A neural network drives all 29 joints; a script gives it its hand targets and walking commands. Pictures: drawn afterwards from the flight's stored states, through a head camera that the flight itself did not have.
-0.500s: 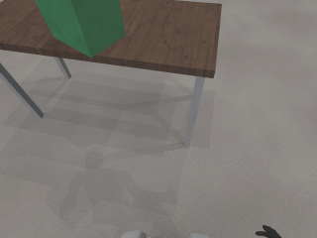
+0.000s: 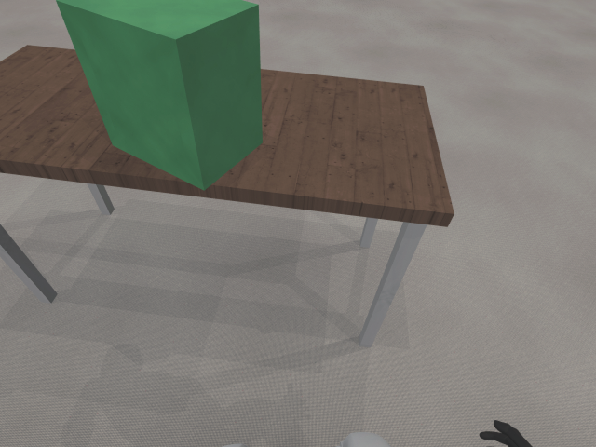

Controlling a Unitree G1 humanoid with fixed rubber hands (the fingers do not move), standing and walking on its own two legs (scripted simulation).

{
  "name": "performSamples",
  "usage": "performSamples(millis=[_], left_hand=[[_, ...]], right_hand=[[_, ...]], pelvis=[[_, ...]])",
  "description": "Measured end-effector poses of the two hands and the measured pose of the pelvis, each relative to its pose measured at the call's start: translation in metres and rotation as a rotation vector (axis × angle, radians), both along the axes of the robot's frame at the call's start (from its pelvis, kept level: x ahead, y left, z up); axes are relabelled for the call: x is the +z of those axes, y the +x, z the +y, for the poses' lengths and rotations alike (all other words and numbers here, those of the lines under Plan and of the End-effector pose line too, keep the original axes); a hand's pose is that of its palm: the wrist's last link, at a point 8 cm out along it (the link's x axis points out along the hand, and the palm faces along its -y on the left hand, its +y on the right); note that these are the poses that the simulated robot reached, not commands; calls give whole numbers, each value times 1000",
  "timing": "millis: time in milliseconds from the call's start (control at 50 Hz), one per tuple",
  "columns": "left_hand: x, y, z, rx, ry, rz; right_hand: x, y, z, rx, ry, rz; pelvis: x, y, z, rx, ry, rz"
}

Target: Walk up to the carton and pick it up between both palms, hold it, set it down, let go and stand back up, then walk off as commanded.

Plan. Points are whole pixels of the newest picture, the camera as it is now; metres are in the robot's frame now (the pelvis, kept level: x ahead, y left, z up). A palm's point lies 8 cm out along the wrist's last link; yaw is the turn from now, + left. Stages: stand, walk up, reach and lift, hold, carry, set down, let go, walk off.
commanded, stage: walk up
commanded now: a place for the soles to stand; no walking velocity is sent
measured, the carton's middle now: (176, 83) +0.77 +0.24 +0.11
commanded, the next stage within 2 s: none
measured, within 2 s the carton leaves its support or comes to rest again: neither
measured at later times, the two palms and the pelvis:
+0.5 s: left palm out of the picture +0.15 +0.39 -0.07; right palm (469, 443) +0.16 -0.26 -0.14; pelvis +0.10 +0.05 +0.00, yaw -5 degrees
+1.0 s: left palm out of the picture +0.30 +0.49 -0.10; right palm (405, 400) +0.22 -0.17 -0.12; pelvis +0.19 +0.15 -0.01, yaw -8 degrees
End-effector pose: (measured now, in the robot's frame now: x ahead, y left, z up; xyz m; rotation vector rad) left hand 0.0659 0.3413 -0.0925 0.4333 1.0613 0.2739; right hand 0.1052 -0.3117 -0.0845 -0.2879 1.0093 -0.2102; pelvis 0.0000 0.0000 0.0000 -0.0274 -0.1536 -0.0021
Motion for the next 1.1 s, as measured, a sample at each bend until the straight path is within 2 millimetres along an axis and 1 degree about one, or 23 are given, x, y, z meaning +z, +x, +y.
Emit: performSamples(millis=[60,140,240,300,340,420,480,540,620,660,700,780,840,880,920,1020,1060,1100], left_hand=[[-1,6,9,0,7,52],[-2,18,17,-5,24,112],[5,49,16,-31,45,128],[12,68,14,-50,63,112],[16,73,16,-47,74,96],[23,74,28,-45,100,152],[23,79,42,-39,110,174],[19,90,60,-42,109,179],[3,115,89,-67,87,167],[-11,133,106,-83,73,155],[-19,155,116,-92,54,124],[-16,199,125,-101,16,21],[-11,219,134,-124,11,0],[-11,226,140,-129,14,6],[-10,229,145,-129,23,27],[-5,235,147,-124,54,85],[0,233,148,-115,62,83],[5,226,154,-109,76,116]], right_hand=[[-4,4,6,-28,9,10],[-16,6,14,-61,28,36],[-35,4,21,-110,70,80],[-47,6,25,-132,98,118],[-51,14,30,-121,108,150],[-50,39,37,-124,109,139],[-52,54,43,-118,97,135],[-53,68,56,-113,85,137],[-51,84,81,-113,61,135],[-48,90,94,-123,39,126],[-42,92,106,-133,18,110],[-27,93,124,-146,0,112],[-17,100,129,-160,-19,98],[-16,106,131,-161,-27,99],[-18,111,133,-162,-23,110],[-37,118,138,-174,15,154],[-44,126,144,-163,36,179],[-48,138,151,-150,51,181]], pelvis=[[0,13,9,-19,11,8],[-2,29,17,-48,30,24],[-4,52,22,-87,48,39],[-6,64,22,-91,46,59],[-5,71,23,-78,35,74],[-2,86,32,-91,31,102],[-4,97,45,-92,13,117],[-8,108,62,-94,-8,128],[-16,125,92,-101,-25,134],[-22,134,108,-108,-8,115],[-24,142,122,-109,25,74],[-16,159,141,-109,-7,21],[-12,170,148,-119,-5,4],[-11,176,152,-119,1,7],[-12,182,154,-120,10,18],[-14,198,155,-132,34,55],[-13,204,156,-123,19,68],[-12,210,159,-124,16,80]])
